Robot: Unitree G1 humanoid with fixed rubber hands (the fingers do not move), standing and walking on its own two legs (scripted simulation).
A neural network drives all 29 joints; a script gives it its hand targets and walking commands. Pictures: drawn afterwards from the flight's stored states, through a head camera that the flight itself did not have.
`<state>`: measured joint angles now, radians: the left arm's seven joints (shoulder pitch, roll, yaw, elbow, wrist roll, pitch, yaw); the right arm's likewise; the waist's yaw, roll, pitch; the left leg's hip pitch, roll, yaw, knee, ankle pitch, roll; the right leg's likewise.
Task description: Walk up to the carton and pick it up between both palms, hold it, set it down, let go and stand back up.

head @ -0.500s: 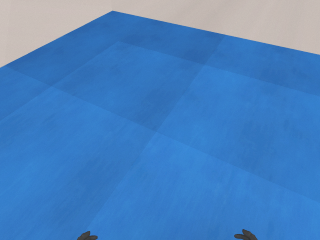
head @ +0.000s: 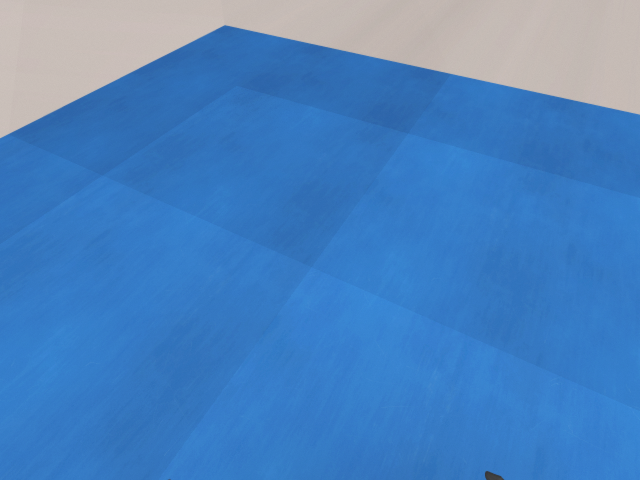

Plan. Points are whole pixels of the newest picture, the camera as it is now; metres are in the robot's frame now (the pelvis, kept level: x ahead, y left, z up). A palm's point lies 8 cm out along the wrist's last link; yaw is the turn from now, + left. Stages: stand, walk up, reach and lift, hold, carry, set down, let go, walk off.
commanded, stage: stand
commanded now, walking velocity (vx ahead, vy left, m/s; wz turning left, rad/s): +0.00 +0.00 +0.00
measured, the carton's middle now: out of the picture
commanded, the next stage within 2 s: walk up in 0.32 s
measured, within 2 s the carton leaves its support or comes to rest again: neither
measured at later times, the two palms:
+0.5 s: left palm out of the picture +0.07 +0.23 -0.11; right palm out of the picture +0.07 -0.24 -0.12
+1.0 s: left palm out of the picture +0.01 +0.41 -0.12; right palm out of the picture +0.16 -0.13 -0.08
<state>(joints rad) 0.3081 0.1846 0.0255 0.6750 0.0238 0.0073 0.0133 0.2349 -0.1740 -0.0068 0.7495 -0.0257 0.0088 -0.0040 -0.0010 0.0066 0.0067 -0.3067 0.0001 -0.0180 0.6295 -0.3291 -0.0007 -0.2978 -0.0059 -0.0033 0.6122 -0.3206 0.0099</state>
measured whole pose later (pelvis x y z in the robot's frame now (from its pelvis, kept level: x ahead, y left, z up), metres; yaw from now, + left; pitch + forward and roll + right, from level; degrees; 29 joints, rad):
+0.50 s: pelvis +0.00 +0.00 +0.00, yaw +0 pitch +0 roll +0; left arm 0.32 0.18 0.04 0.76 0.02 0.00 0.02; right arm 0.26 -0.19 -0.02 0.84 -0.02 0.00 -0.02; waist 0.00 0.01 0.01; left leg -0.27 0.00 -0.03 0.58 -0.31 -0.01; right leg -0.26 0.00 -0.01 0.56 -0.30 0.00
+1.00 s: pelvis -0.03 +0.10 +0.00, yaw +25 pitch -1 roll -4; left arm 0.14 0.36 0.04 0.75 0.03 0.01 0.04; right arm 0.20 -0.29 -0.03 0.80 0.00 0.05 0.07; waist -0.09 -0.06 0.07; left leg -0.43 0.02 -0.12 0.66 -0.21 -0.02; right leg -0.36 -0.06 -0.06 1.01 -0.65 0.00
